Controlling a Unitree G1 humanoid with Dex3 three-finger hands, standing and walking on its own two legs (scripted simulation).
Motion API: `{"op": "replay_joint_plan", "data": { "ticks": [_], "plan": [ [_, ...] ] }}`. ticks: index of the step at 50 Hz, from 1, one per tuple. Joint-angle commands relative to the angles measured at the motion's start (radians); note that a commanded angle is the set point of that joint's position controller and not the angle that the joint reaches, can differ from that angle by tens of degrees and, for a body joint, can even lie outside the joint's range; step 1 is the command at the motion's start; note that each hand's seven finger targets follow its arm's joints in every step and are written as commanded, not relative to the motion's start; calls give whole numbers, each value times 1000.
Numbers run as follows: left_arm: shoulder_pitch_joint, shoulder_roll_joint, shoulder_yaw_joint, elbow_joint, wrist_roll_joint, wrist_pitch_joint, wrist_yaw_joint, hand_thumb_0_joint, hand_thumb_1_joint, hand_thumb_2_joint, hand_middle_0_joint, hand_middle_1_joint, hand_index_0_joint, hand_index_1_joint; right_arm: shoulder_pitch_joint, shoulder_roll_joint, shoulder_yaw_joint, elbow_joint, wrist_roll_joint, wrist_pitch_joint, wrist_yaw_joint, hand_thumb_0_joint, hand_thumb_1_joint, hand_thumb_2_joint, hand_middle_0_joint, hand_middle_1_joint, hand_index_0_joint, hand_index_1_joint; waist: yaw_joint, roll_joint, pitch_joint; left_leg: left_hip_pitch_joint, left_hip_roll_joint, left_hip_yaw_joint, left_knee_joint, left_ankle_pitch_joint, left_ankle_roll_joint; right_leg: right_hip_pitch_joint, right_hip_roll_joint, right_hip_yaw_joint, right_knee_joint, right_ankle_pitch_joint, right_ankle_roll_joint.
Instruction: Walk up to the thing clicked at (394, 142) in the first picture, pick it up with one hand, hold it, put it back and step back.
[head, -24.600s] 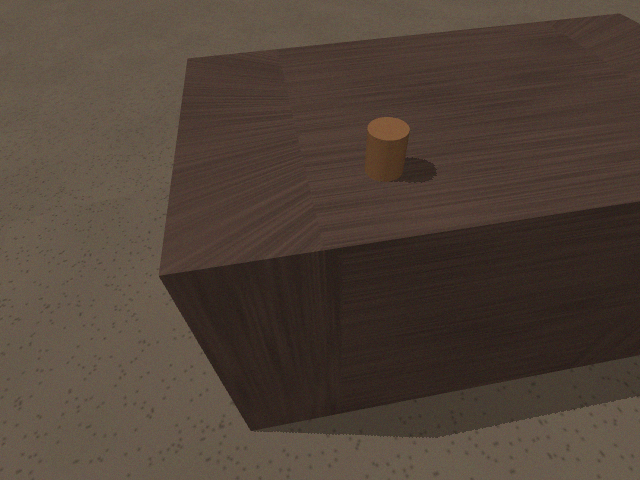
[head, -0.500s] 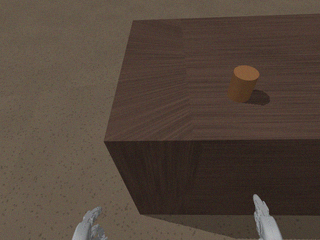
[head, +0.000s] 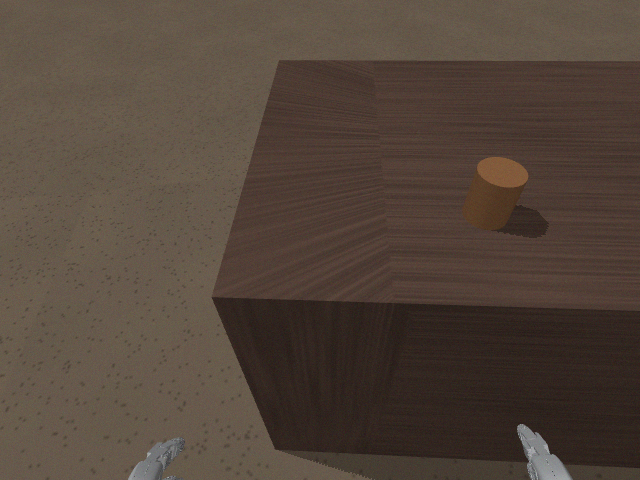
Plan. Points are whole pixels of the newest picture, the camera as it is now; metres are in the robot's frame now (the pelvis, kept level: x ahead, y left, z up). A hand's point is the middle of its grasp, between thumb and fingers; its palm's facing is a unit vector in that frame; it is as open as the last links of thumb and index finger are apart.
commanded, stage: home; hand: right
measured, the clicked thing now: (492, 194) +0.50 -0.23 +0.07
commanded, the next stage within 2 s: stand in 1.60 s
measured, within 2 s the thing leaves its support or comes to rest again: neither
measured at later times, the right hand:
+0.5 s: hand out of the picture +0.02 -0.27 -0.14, palm faces -0.09 +0.92 -0.37, open 17.5 cm
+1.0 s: hand out of the picture +0.07 -0.26 -0.14, palm faces -0.09 +0.93 -0.37, open 17.6 cm
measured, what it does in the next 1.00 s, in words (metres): stands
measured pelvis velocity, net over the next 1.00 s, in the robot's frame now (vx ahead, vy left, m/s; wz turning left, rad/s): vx -0.01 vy -0.01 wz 0.03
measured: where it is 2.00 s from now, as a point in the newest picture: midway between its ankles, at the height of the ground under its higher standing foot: outside the picture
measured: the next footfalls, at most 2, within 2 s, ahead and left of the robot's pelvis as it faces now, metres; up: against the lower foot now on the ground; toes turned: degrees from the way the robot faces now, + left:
none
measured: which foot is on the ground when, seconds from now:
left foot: down 0.00-1.00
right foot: down 0.00-1.00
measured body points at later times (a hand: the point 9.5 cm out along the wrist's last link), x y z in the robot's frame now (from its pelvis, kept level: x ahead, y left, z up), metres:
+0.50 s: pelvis -0.03 -0.01 +0.01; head -0.03 -0.01 +0.46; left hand +0.02 +0.29 -0.13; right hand +0.03 -0.32 -0.12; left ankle +0.00 +0.14 -0.73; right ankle -0.02 -0.13 -0.73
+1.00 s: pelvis -0.01 -0.01 +0.01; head +0.00 +0.00 +0.46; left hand +0.04 +0.30 -0.12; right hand +0.07 -0.31 -0.12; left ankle +0.00 +0.14 -0.73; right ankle -0.02 -0.13 -0.73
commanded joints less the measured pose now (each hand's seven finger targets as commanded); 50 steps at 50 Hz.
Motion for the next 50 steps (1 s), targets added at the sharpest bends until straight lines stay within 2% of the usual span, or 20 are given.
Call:
{"op": "replay_joint_plan", "data": {
  "ticks": [1, 2, 6, 7, 9, 11, 13, 14, 18, 20, 23, 25, 26, 30, 31, 33, 35, 38, 43, 50],
  "plan": [
    [-8, 220, 58, -8, 3, -16, 0, 0, 895, 900, -199, -296, -200, -296, -47, -228, -58, 8, 10, -8, 3, 0, 566, -45, 50, 49, 50, 49, 15, 13, -86, 30, 81, -56, -59, 346, 59, 79, -69, 53, -87, 320, -40],
    [-14, 230, 56, 12, 3, -16, -1, 0, 895, 900, -199, -296, -199, -295, -50, -238, -56, 31, 11, -4, 6, 0, 557, -50, 51, 51, 51, 51, 12, 5, -84, 36, 79, -57, -67, 343, 57, 88, -73, 57, -97, 327, -40],
    [-48, 252, 44, 82, 2, -9, -6, 0, 895, 900, -198, -296, -199, -295, -67, -269, -46, 123, 16, 12, 14, 0, 562, -47, 50, 50, 50, 50, 3, 4, -40, 63, 82, -75, -116, 234, 48, 55, -70, 66, -169, 185, -44],
    [-59, 263, 43, 98, 1, -9, -6, 0, 895, 900, -199, -296, -199, -295, -70, -279, -46, 141, 18, 15, 13, 0, 558, -49, 51, 51, 51, 51, -2, 1, -55, 87, 86, -77, -113, 265, 50, 74, -74, 71, -171, 221, -47],
    [-62, 272, 35, 134, -2, -4, -9, 0, 895, 899, -198, -296, -199, -295, -74, -288, -37, 178, 18, 21, 15, 0, 554, -52, 51, 51, 51, 51, -2, 10, -17, 71, 83, -81, -152, 194, 43, 57, -67, 73, -199, 141, -45],
    [-66, 286, 34, 162, -3, -2, -10, 0, 895, 899, -198, -296, -199, -295, -73, -308, -35, 208, 18, 24, 14, 0, 559, -49, 51, 50, 51, 50, -2, 27, -26, 57, 88, -85, -172, 178, 45, 99, -67, 74, -203, 143, -46],
    [-61, 298, 30, 195, -3, 0, -10, 0, 895, 899, -198, -295, -199, -294, -82, -313, -30, 232, 20, 32, 17, 0, 569, -43, 50, 49, 50, 49, -2, 9, 7, 55, 85, -91, -194, 102, 43, 69, -70, 82, -238, 75, -45],
    [-68, 301, 30, 204, -2, 1, -11, 0, 895, 899, -198, -295, -199, -295, -72, -325, -29, 244, 19, 34, 16, 0, 569, -43, 50, 49, 50, 49, -5, 24, 7, 46, 88, -95, -210, 66, 46, 80, -68, 82, -237, 68, -44],
    [-65, 322, 28, 242, -6, -2, -11, 0, 895, 899, -198, -295, -199, -294, -65, -328, -22, 278, 20, 38, 19, 0, 568, -44, 50, 49, 50, 49, -6, 4, 0, 60, 85, -97, -215, 70, 44, 88, -75, 91, -260, 63, -46],
    [-55, 321, 27, 261, -5, 0, -12, 0, 895, 899, -198, -295, -199, -294, -67, -334, -22, 287, 18, 43, 20, 0, 584, -34, 48, 46, 48, 46, -4, 6, 28, 46, 82, -102, -221, 12, 47, 66, -73, 93, -276, 10, -43],
    [-50, 324, 30, 276, -6, 1, -12, 0, 895, 899, -198, -295, -199, -294, -51, -333, -21, 298, 19, 45, 22, 0, 565, -46, 50, 50, 50, 50, -6, 2, 34, 52, 80, -108, -227, -6, 45, 44, -73, 97, -290, -27, -46],
    [-49, 318, 31, 281, -6, 1, -12, 0, 895, 899, -198, -296, -199, -295, -53, -334, -22, 301, 17, 44, 21, 0, 565, -45, 50, 49, 50, 49, -4, 16, 34, 36, 84, -113, -234, -22, 49, 56, -69, 93, -281, -8, -45],
    [-46, 320, 32, 285, -7, 0, -11, 0, 895, 899, -198, -296, -199, -295, -58, -330, -22, 301, 18, 44, 21, 0, 571, -42, 50, 48, 50, 48, 1, 5, 24, 50, 84, -111, -223, 11, 50, 65, -75, 95, -284, 7, -47],
    [-40, 318, 34, 291, -6, 1, -12, 0, 895, 899, -198, -295, -199, -295, -51, -327, -25, 305, 21, 46, 20, 0, 585, -34, 48, 46, 48, 46, -2, 5, 40, 55, 78, -110, -217, -13, 48, 23, -77, 103, -300, -43, -45],
    [-53, 315, 35, 289, -8, -2, -11, 0, 895, 900, -199, -296, -199, -295, -51, -326, -26, 303, 18, 45, 19, 0, 590, -30, 48, 45, 48, 45, -4, 8, 9, 54, 87, -111, -211, 44, 52, 71, -82, 100, -284, 29, -48],
    [-39, 309, 34, 294, -9, -2, -10, 0, 895, 900, -199, -296, -200, -296, -58, -321, -24, 303, 19, 43, 18, 0, 592, -29, 47, 45, 47, 45, 2, 16, 5, 62, 88, -112, -217, 66, 47, 73, -79, 92, -275, 65, -43],
    [-41, 305, 34, 297, -13, -5, -7, 0, 895, 899, -198, -295, -199, -294, -62, -320, -23, 302, 21, 40, 16, 0, 601, -25, 47, 43, 47, 43, 3, 14, -24, 75, 95, -109, -199, 173, 45, 115, -86, 89, -263, 172, -41],
    [-42, 301, 33, 306, -14, -1, -6, 0, 895, 900, -199, -296, -200, -296, -69, -319, -19, 309, 24, 41, 14, 0, 596, -27, 47, 44, 47, 44, 5, 28, -9, 65, 91, -111, -217, 142, 46, 121, -80, 76, -261, 156, -37],
    [-49, 301, 33, 313, -14, 1, -6, 0, 895, 900, -199, -297, -200, -296, -79, -318, -20, 309, 26, 44, 13, 0, 590, -30, 48, 45, 47, 45, 5, 19, -13, 93, 92, -110, -218, 170, 43, 109, -83, 71, -264, 163, -36],
    [-64, 295, 32, 305, -13, -4, -2, 0, 895, 900, -199, -297, -200, -296, -91, -322, -25, 308, 26, 41, 10, 0, 599, -25, 47, 43, 47, 43, 2, 13, -61, 136, 107, -102, -187, 344, 46, 159, -95, 61, -244, 326, -31]
  ]
}}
